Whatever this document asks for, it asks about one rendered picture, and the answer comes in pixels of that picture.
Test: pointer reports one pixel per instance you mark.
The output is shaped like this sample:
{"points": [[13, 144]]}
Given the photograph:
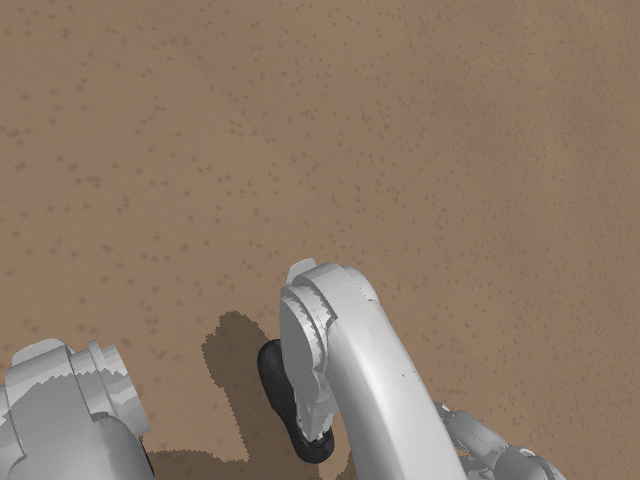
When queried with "right robot arm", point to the right robot arm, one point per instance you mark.
{"points": [[520, 463]]}

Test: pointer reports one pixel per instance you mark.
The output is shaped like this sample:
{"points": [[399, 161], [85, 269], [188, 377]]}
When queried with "right robot foot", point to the right robot foot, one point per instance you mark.
{"points": [[280, 394]]}

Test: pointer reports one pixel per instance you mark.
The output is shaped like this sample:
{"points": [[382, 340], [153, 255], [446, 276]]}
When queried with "left robot foot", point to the left robot foot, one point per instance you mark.
{"points": [[148, 460]]}

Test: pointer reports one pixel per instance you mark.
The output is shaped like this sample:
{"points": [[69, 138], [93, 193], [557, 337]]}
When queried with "right robot hand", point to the right robot hand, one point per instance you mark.
{"points": [[472, 436]]}

